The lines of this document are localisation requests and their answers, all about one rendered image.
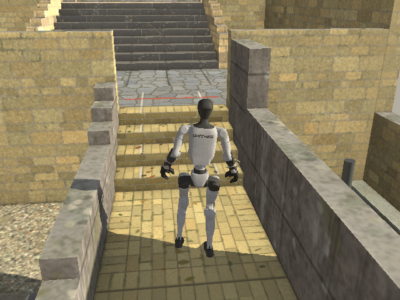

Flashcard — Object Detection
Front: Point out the right robot thigh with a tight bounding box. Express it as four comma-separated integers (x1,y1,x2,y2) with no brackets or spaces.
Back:
204,176,220,219

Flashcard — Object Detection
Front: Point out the right robot forearm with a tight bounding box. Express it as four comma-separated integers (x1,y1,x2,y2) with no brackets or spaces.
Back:
226,152,238,174

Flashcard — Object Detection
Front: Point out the robot thigh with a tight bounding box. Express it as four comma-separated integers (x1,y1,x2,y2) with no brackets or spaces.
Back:
204,176,220,219
178,172,191,208

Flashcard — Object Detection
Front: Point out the left robot thigh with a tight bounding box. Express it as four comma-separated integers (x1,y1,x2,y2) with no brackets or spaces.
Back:
178,172,191,208

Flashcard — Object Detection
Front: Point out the robot right hand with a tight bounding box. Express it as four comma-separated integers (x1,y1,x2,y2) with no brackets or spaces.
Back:
225,171,239,183

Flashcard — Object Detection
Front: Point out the robot left hand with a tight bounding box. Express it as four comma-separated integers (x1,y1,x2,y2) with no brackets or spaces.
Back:
160,166,174,179

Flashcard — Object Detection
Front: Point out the left robot forearm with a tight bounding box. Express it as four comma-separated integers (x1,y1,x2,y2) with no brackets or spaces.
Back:
162,148,176,169

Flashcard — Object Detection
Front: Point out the left robot upper arm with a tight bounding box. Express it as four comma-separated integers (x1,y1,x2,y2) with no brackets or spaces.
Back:
170,124,191,158

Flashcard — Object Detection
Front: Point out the right robot upper arm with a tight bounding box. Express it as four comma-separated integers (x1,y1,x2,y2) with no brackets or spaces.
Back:
216,127,232,161

